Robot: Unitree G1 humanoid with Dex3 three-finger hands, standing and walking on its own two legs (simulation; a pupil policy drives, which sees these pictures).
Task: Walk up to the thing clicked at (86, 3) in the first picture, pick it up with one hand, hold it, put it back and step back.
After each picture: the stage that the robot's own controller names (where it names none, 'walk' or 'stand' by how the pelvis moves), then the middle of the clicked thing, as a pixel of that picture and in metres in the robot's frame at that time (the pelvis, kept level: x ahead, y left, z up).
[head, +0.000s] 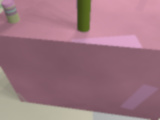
stand; (83, 7) +0.75 +0.02 +0.11
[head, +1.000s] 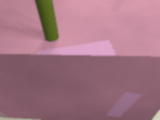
walk; (46, 14) +0.63 +0.20 +0.14
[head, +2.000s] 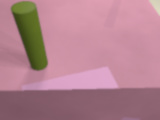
stand; (32, 40) +0.46 +0.20 +0.12
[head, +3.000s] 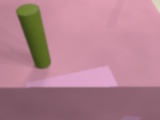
stand; (36, 40) +0.48 +0.19 +0.11
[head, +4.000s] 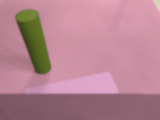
stand; (36, 46) +0.46 +0.19 +0.10
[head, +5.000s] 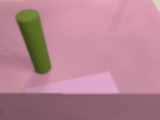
stand; (36, 46) +0.46 +0.19 +0.10
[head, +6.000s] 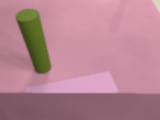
rise first; (36, 45) +0.46 +0.19 +0.10
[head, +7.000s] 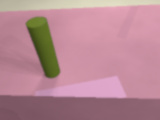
rise first; (45, 50) +0.45 +0.19 +0.11
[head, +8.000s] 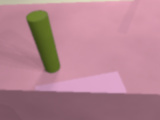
go down; (46, 45) +0.47 +0.19 +0.11
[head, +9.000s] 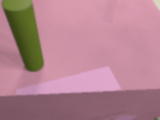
go down; (27, 39) +0.44 +0.17 +0.13
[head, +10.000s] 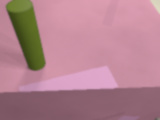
approach; (29, 40) +0.46 +0.18 +0.13
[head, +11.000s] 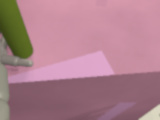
close; (11, 24) +0.47 +0.20 +0.16
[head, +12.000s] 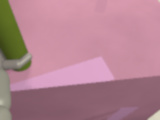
lift; (8, 36) +0.44 +0.21 +0.16
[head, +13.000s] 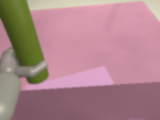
lift; (25, 41) +0.35 +0.16 +0.25
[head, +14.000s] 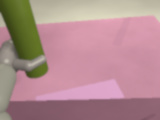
hold; (24, 34) +0.33 +0.17 +0.30
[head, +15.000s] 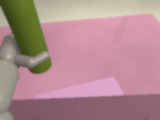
hold; (26, 29) +0.32 +0.15 +0.32
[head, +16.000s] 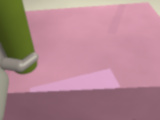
crouch; (13, 29) +0.31 +0.17 +0.31
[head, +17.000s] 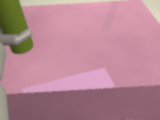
crouch; (7, 9) +0.42 +0.20 +0.30
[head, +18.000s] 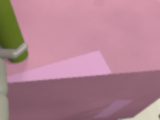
lower; (5, 25) +0.47 +0.22 +0.15
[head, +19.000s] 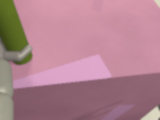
lower; (10, 28) +0.46 +0.20 +0.16
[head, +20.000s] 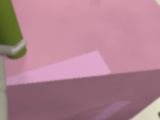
lower; (4, 21) +0.48 +0.20 +0.17
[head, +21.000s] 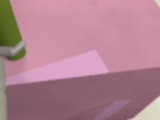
lower; (3, 23) +0.48 +0.21 +0.17
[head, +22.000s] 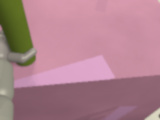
loosen; (16, 30) +0.45 +0.19 +0.16
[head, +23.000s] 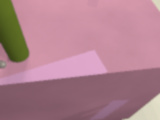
withdraw; (6, 27) +0.46 +0.19 +0.16
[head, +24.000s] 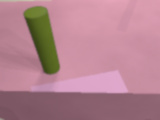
sink last; (45, 44) +0.44 +0.18 +0.14
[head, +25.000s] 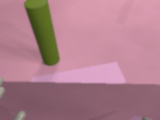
stand; (45, 35) +0.47 +0.18 +0.14
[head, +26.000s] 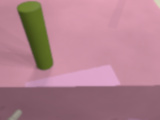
stand; (38, 40) +0.46 +0.18 +0.14
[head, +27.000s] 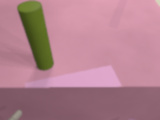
stand; (38, 40) +0.46 +0.18 +0.14
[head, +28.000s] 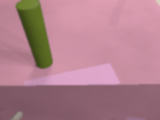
stand; (37, 38) +0.47 +0.18 +0.14
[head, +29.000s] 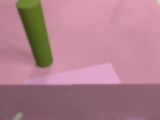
stand; (37, 37) +0.47 +0.18 +0.15
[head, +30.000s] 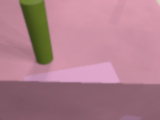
stand; (39, 34) +0.47 +0.18 +0.14
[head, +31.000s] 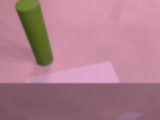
walk; (37, 37) +0.47 +0.18 +0.11
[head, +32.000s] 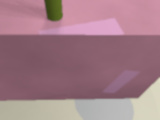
walk; out of the picture +0.65 +0.16 +0.14
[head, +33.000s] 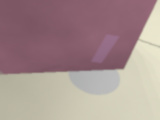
walk; out of the picture +0.95 +0.23 +0.13
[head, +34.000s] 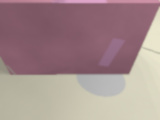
stand; out of the picture +1.05 +0.18 +0.12
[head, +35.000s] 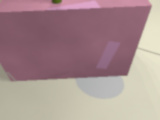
stand; out of the picture +1.06 +0.19 +0.10
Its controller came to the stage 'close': yes
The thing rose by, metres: 0.22
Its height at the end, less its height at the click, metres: +0.00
